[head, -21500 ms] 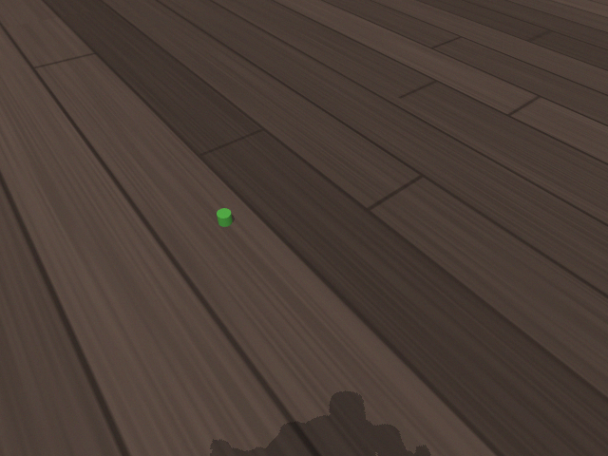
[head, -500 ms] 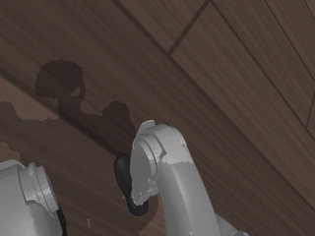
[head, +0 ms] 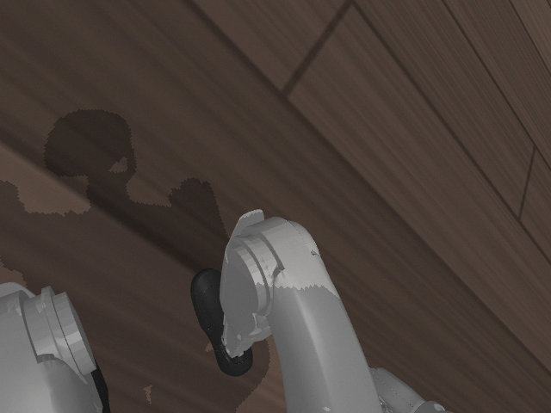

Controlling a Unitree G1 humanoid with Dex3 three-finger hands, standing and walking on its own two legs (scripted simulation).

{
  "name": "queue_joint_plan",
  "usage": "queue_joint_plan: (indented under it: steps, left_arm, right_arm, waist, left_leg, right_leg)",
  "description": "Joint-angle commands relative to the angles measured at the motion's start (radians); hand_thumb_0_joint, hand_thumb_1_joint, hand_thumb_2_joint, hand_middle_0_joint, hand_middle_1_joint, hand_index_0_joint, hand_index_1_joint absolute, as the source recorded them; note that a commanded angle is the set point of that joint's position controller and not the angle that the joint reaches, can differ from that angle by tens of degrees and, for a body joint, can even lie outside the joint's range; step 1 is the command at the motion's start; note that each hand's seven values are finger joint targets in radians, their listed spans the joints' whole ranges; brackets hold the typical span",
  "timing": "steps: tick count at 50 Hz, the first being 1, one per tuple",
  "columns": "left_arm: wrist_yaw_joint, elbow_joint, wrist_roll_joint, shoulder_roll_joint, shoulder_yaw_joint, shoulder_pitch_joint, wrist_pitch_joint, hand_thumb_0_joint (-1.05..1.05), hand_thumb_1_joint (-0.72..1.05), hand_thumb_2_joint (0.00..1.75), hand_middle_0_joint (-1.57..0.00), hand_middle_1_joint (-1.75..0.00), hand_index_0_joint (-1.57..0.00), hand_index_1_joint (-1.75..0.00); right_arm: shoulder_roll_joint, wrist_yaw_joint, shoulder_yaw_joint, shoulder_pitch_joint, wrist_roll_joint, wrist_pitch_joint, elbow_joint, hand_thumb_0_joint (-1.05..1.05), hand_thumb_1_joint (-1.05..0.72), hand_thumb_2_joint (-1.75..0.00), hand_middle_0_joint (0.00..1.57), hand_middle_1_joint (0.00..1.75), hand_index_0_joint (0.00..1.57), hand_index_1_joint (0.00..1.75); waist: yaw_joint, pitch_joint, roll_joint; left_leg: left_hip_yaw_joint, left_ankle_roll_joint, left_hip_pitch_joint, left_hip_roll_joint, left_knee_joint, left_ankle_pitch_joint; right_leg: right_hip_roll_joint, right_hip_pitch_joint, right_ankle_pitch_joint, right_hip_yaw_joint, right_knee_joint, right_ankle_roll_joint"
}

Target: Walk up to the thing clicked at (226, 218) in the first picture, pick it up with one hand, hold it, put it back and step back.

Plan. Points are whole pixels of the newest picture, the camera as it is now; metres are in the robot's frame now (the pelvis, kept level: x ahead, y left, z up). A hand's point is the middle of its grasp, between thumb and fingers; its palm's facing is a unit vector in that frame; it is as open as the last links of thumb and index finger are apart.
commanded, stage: close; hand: left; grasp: from above
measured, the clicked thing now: out of the picture +0.44 +0.32 -0.28
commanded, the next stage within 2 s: settle in 0.46 s
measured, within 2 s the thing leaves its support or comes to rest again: leaves its support in 0.92 s
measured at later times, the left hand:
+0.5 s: hand out of the picture +0.43 +0.31 -0.26, palm faces -0.44 -0.17 -0.88, open 8.1 cm
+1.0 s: hand out of the picture +0.44 +0.33 -0.24, palm faces -0.40 -0.16 -0.90, open 7.7 cm
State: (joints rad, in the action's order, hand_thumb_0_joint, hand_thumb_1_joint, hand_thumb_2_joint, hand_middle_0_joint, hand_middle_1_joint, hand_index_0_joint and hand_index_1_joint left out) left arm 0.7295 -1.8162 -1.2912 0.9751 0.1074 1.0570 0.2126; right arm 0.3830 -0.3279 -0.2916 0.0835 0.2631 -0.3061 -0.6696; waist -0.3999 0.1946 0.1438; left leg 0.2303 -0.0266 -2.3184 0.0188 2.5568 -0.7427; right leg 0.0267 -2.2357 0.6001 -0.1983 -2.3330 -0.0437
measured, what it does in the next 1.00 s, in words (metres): stands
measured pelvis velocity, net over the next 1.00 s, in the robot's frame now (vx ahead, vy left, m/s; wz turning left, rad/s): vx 0.01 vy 0.00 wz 0.02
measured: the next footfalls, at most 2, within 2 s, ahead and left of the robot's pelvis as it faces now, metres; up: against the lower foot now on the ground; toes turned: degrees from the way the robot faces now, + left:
none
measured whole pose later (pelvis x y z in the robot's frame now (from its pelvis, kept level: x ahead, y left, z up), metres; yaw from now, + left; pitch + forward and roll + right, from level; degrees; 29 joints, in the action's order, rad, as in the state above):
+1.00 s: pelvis +0.01 +0.00 +0.00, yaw +1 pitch +31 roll -14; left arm 0.60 -1.58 -1.27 0.91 0.17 0.95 0.19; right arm 0.36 -0.33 -0.20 0.15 0.24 -0.26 -0.69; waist -0.35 0.11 0.09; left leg 0.21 -0.02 -2.34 0.00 2.54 -0.76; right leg 0.01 -2.26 0.64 -0.18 -2.34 -0.03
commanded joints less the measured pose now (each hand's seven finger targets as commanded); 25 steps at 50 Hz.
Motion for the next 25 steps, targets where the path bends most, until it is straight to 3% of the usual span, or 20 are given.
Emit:
queue_joint_plan:
  steps: [1,2,4,7,9,10,12,20,23,24,25]
  left_arm:
    - [0.005,0.055,0.024,0.221,0.013,0.197,-0.019,0.0,0.23,0.53,-0.56,-0.77,-0.62,-0.71]
    - [-0.002,0.045,0.029,0.22,0.016,0.186,-0.018,0.0,0.24,0.53,-0.57,-0.77,-0.63,-0.72]
    - [-0.007,0.05,0.029,0.237,0.025,0.154,-0.014,0.0,0.26,0.54,-0.59,-0.77,-0.64,-0.72]
    - [-0.015,0.066,0.026,0.218,0.016,0.178,-0.003,0.0,0.31,0.54,-0.61,-0.8,-0.67,-0.74]
    - [-0.017,0.067,0.027,0.219,0.01,0.158,0.001,0.0,0.32,0.51,-0.63,-0.76,-0.69,-0.7]
    - [-0.02,0.05,0.028,0.216,0.009,0.157,0.002,0.0,0.34,0.51,-0.64,-0.76,-0.7,-0.7]
    - [-0.014,0.089,0.026,0.239,0.031,0.157,0.01,0.0,0.36,0.5,-0.65,-0.75,-0.71,-0.69]
    - [-0.024,0.084,0.017,0.193,0.0,0.162,0.015,0.0,0.47,0.55,-0.75,-0.75,-0.8,-0.69]
    - [-0.023,0.085,0.022,0.215,0.008,0.166,0.015,0.0,0.5,0.58,-0.79,-0.72,-0.83,-0.68]
    - [-0.019,0.109,0.015,0.224,0.016,0.171,0.019,0.0,0.5,0.56,-0.79,-0.73,-0.83,-0.68]
    - [-0.019,0.075,0.01,0.204,0.007,0.158,0.017,0.0,0.51,0.56,-0.79,-0.72,-0.84,-0.68]
  right_arm:
    - [0.328,0.009,0.096,0.184,-0.008,-0.002,-0.008,0.0,-0.89,-0.9,0.2,0.3,0.2,0.3]
    - [0.323,0.009,0.091,0.188,-0.005,-0.001,-0.002,0.0,-0.89,-0.9,0.2,0.3,0.2,0.3]
    - [0.316,0.017,0.093,0.18,-0.01,0.008,0.0,0.0,-0.89,-0.9,0.2,0.3,0.2,0.3]
    - [0.316,0.013,0.093,0.189,-0.002,0.008,0.0,0.0,-0.89,-0.9,0.2,0.3,0.2,0.3]
    - [0.325,0.015,0.096,0.186,-0.002,0.013,0.011,0.0,-0.89,-0.9,0.2,0.3,0.2,0.3]
    - [0.32,0.017,0.092,0.196,-0.004,0.015,0.016,0.0,-0.89,-0.9,0.2,0.3,0.2,0.3]
    - [0.321,0.02,0.095,0.197,0.0,0.022,0.008,0.0,-0.89,-0.9,0.2,0.3,0.2,0.3]
    - [0.306,0.021,0.091,0.2,0.001,0.024,0.009,0.0,-0.89,-0.9,0.2,0.3,0.2,0.3]
    - [0.316,0.029,0.093,0.202,-0.005,0.025,0.003,0.0,-0.89,-0.9,0.2,0.3,0.2,0.3]
    - [0.317,0.03,0.097,0.203,-0.006,0.025,0.002,0.0,-0.89,-0.9,0.2,0.3,0.2,0.3]
    - [0.309,0.027,0.091,0.203,0.0,0.025,0.006,0.0,-0.89,-0.9,0.2,0.3,0.2,0.3]
  waist:
    - [-0.05,-0.578,-0.467]
    - [-0.053,-0.574,-0.447]
    - [-0.029,-0.594,-0.46]
    - [-0.041,-0.598,-0.489]
    - [-0.038,-0.6,-0.456]
    - [-0.052,-0.587,-0.434]
    - [-0.022,-0.644,-0.469]
    - [-0.048,-0.592,-0.468]
    - [-0.039,-0.589,-0.474]
    - [-0.023,-0.613,-0.493]
    - [-0.036,-0.596,-0.481]
  left_leg:
    - [-0.058,0.016,0.392,0.016,-0.286,0.186]
    - [-0.06,0.014,0.388,0.016,-0.282,0.185]
    - [-0.071,0.014,0.389,0.014,-0.285,0.19]
    - [-0.06,0.018,0.411,0.015,-0.292,0.2]
    - [-0.058,0.014,0.397,0.016,-0.291,0.189]
    - [-0.064,0.011,0.389,0.014,-0.286,0.178]
    - [-0.058,0.017,0.416,0.015,-0.298,0.207]
    - [-0.064,0.016,0.403,0.013,-0.286,0.186]
    - [-0.061,0.018,0.396,0.015,-0.3,0.171]
    - [-0.054,0.023,0.419,0.015,-0.31,0.188]
    - [-0.051,0.023,0.412,0.016,-0.307,0.18]
  right_leg:
    - [0.043,0.366,-0.169,-0.066,0.177,0.055]
    - [0.044,0.376,-0.171,-0.068,0.176,0.053]
    - [0.049,0.401,-0.173,-0.055,0.186,0.056]
    - [0.044,0.374,-0.178,-0.068,0.165,0.058]
    - [0.048,0.384,-0.17,-0.071,0.179,0.056]
    - [0.046,0.392,-0.168,-0.067,0.181,0.054]
    - [0.048,0.404,-0.182,-0.071,0.178,0.057]
    - [0.046,0.367,-0.173,-0.071,0.171,0.057]
    - [0.049,0.366,-0.156,-0.067,0.176,0.061]
    - [0.046,0.361,-0.162,-0.071,0.17,0.063]
    - [0.046,0.359,-0.159,-0.073,0.164,0.062]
